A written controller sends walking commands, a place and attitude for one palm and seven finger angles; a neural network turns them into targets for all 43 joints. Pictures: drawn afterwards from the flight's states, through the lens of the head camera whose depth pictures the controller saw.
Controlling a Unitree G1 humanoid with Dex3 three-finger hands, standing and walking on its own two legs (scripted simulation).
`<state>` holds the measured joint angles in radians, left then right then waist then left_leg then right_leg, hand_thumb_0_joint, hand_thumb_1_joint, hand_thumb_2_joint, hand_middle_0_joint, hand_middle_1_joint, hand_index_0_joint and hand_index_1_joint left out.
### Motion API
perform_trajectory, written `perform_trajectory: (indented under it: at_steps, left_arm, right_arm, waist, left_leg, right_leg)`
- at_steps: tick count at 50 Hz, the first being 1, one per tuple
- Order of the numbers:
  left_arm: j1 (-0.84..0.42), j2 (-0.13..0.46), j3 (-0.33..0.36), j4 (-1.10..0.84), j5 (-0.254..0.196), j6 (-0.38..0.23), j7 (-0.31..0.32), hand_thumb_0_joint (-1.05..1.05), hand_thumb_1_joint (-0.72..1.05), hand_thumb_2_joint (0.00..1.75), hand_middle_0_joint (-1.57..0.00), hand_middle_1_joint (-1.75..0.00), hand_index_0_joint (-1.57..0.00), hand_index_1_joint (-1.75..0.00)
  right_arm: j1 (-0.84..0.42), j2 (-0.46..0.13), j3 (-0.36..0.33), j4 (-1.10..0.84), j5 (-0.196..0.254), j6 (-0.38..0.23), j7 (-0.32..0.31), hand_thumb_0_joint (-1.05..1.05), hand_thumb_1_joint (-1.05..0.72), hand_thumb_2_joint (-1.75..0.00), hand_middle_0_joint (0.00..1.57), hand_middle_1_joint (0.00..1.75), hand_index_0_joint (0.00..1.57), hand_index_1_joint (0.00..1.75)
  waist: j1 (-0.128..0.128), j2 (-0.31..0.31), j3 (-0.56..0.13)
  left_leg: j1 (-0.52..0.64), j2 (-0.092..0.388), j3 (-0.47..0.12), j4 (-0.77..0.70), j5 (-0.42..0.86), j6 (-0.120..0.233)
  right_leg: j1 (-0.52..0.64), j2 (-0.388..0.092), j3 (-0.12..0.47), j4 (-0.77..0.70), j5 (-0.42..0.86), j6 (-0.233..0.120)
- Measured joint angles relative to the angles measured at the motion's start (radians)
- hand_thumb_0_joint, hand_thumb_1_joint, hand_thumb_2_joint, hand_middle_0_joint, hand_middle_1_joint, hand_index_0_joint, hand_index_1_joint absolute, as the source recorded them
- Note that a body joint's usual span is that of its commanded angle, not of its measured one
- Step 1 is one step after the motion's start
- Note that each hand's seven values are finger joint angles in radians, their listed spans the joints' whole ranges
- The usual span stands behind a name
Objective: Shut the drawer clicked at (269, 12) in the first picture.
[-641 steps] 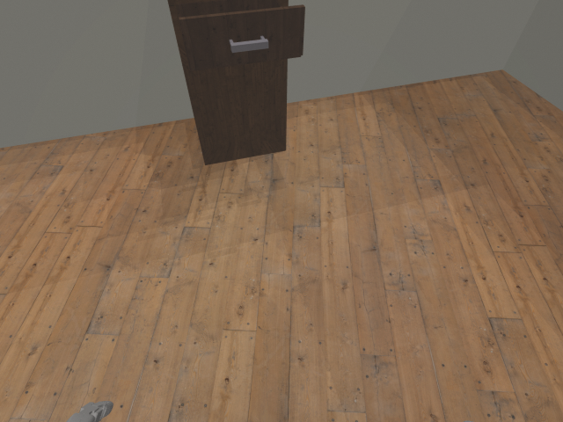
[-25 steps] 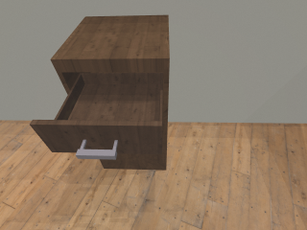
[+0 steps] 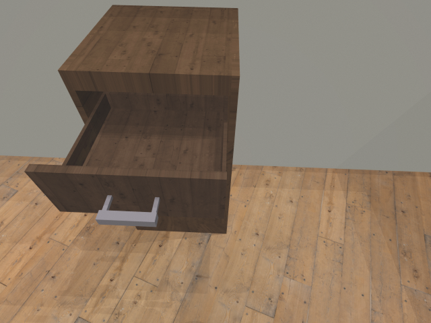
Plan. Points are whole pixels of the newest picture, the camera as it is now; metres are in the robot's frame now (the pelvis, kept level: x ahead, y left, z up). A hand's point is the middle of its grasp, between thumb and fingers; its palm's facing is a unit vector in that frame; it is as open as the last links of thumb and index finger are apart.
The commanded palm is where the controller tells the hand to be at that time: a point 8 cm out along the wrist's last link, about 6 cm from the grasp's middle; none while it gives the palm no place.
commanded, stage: come to a stop and stand still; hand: left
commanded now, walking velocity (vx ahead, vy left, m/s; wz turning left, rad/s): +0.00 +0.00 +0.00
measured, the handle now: (130, 209) +0.34 +0.21 -0.02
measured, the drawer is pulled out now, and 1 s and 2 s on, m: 0.27 0.27 0.27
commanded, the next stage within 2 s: look again from close up in 0.80 s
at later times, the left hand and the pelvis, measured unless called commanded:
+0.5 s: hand out of the picture +0.06 +0.21 -0.17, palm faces +0.01 -0.97 -0.23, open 7.4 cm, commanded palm none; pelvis +0.02 +0.03 +0.00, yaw -1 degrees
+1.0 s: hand out of the picture +0.01 +0.18 -0.17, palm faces +0.01 -0.98 -0.19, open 7.3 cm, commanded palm none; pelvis +0.01 +0.02 +0.01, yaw -1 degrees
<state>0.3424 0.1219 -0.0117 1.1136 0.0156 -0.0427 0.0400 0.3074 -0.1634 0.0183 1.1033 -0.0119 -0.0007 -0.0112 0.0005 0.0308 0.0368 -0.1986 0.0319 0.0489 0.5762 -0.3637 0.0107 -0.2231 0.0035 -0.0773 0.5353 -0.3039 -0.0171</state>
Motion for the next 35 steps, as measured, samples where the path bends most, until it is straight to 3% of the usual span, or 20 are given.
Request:
perform_trajectory:
  at_steps: [5,16,35]
  left_arm:
    - [-0.005,0.001,-0.006,0.006,-0.006,0.019,-0.002,0.00,0.91,0.90,-0.20,-0.30,-0.20,-0.30]
    - [-0.070,0.029,0.006,-0.034,-0.012,0.038,0.004,0.00,0.92,0.90,-0.20,-0.30,-0.20,-0.30]
    - [-0.101,0.040,0.010,-0.044,-0.014,0.045,0.003,0.00,0.92,0.90,-0.20,-0.30,-0.20,-0.30]
  right_arm:
    - [0.001,0.009,-0.001,-0.024,0.002,-0.024,-0.011,0.01,-0.91,-0.90,0.19,0.30,0.20,0.30]
    - [-0.017,0.003,0.007,-0.008,0.001,-0.019,-0.021,0.02,-0.92,-0.90,0.20,0.30,0.20,0.30]
    - [-0.040,0.003,0.005,0.016,0.004,-0.016,-0.019,0.00,-0.90,-0.90,0.20,0.30,0.20,0.30]
  waist:
    - [-0.001,-0.012,-0.009]
    - [0.000,-0.012,0.004]
    - [-0.003,-0.024,0.023]
  left_leg:
    - [0.023,-0.022,0.010,-0.008,-0.020,0.014]
    - [0.085,-0.055,0.028,-0.067,-0.008,0.036]
    - [0.126,-0.064,0.036,-0.150,0.038,0.035]
  right_leg:
    - [0.009,-0.021,0.012,0.018,-0.024,0.015]
    - [0.048,-0.051,0.031,0.003,-0.030,0.040]
    - [0.072,-0.055,0.040,-0.050,0.002,0.042]
